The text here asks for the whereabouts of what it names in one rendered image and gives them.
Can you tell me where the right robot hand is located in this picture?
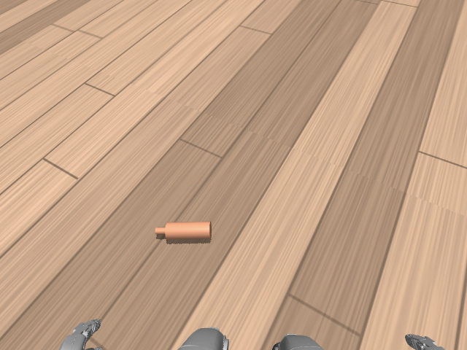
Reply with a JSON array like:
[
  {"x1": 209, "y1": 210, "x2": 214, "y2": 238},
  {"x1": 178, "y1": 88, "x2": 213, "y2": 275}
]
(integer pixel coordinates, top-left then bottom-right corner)
[{"x1": 405, "y1": 334, "x2": 445, "y2": 350}]

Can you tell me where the bottle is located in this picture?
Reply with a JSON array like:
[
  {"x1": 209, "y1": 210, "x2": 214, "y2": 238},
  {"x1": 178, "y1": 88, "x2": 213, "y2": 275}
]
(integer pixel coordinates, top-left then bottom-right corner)
[{"x1": 155, "y1": 222, "x2": 212, "y2": 239}]

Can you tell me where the left robot hand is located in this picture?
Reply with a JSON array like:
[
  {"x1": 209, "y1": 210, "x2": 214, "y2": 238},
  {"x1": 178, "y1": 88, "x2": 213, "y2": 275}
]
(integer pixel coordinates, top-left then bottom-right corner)
[{"x1": 59, "y1": 319, "x2": 103, "y2": 350}]

